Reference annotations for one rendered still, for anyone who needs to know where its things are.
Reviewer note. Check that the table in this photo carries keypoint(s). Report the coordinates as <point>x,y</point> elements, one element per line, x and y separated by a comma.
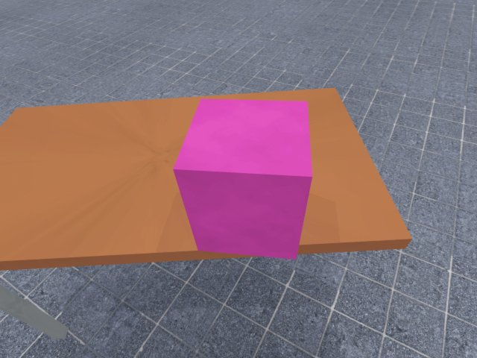
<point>93,184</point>

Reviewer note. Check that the carton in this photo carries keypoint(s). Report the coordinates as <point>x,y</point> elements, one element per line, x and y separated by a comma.
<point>244,173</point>

